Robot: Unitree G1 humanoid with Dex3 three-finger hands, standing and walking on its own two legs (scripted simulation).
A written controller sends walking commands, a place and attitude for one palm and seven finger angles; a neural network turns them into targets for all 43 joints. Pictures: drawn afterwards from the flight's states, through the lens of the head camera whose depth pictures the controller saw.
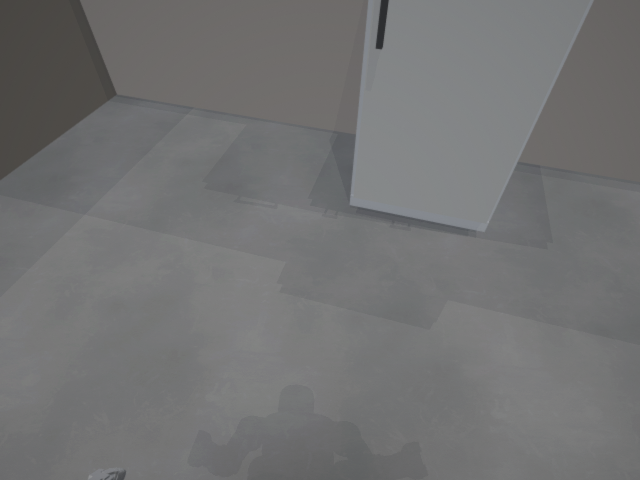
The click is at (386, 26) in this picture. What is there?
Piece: fridge door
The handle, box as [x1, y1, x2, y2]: [376, 0, 388, 48]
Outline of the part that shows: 388,0 381,0 376,48 382,47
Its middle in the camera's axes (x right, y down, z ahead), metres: +0.19 -0.74 +1.08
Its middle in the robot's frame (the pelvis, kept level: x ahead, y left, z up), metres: +1.34 -0.12 +0.19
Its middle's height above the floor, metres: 0.96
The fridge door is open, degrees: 0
